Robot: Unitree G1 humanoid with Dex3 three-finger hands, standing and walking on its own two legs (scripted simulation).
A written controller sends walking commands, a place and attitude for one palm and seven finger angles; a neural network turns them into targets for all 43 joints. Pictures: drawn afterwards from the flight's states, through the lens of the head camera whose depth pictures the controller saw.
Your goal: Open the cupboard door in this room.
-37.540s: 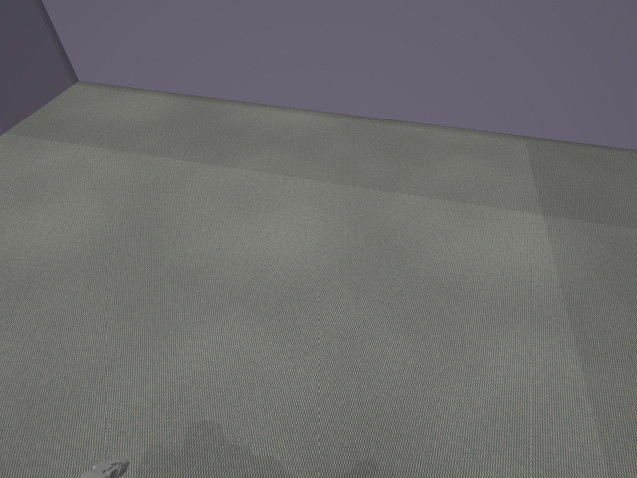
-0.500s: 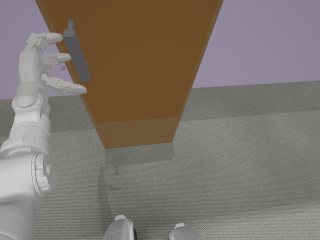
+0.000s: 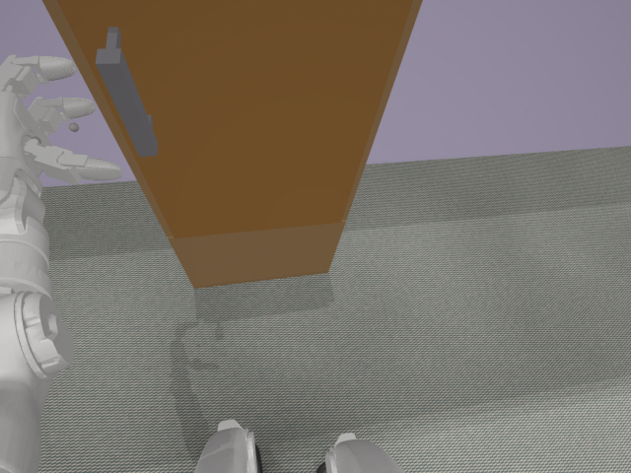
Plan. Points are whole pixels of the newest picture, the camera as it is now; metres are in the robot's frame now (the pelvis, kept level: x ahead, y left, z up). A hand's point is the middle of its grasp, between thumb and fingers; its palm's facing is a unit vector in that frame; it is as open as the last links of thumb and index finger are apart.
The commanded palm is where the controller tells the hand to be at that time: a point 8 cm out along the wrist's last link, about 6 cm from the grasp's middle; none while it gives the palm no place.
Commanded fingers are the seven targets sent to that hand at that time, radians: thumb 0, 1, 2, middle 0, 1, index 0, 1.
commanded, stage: move the hooked fingers beside the handle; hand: left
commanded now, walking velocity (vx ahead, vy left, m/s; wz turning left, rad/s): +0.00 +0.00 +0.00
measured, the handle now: (132, 96) +0.56 +0.18 +0.09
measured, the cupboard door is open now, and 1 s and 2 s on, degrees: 0 0 0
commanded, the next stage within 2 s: slide the fingers in behind the handle in 0.90 s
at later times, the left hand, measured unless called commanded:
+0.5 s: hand (61, 129) +0.51 +0.25 +0.09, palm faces +0.08 -1.00 +0.00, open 14.0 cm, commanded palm +0.49 +0.29 +0.09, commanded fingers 0.00 -0.50 0.30 -0.30 -1.20 -0.30 -1.20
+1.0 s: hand (69, 130) +0.51 +0.24 +0.09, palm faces +0.10 -1.00 -0.01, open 14.0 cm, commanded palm +0.49 +0.29 +0.09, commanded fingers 0.00 -0.50 0.30 -0.30 -1.20 -0.30 -1.20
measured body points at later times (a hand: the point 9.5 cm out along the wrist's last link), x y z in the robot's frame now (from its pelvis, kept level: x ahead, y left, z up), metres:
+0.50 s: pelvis +0.01 +0.01 +0.00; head +0.13 +0.04 +0.43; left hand +0.50 +0.31 +0.09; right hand -0.01 -0.25 -0.10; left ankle +0.04 +0.09 -0.67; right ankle -0.04 -0.11 -0.67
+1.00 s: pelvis +0.00 +0.01 +0.00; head +0.11 +0.04 +0.43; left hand +0.50 +0.30 +0.10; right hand -0.02 -0.26 -0.11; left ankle +0.04 +0.09 -0.67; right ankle -0.04 -0.11 -0.67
